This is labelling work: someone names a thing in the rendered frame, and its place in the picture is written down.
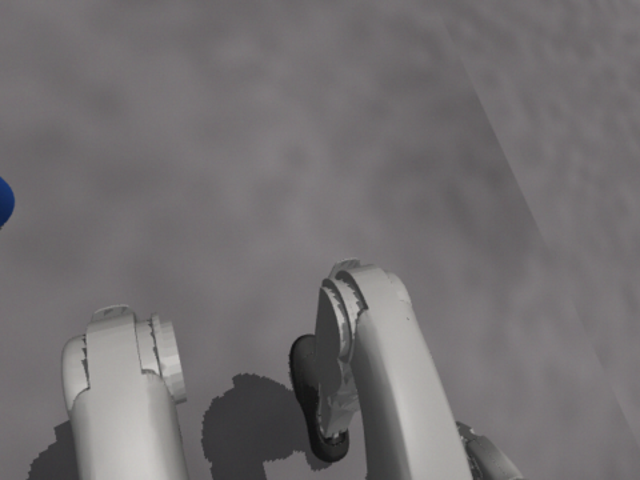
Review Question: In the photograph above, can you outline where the right robot hand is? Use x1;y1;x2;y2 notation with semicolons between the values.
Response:
456;421;525;480

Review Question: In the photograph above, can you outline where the right robot foot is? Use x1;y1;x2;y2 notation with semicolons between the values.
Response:
290;334;349;463

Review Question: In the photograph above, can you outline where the tin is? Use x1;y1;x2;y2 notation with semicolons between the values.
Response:
0;177;15;226

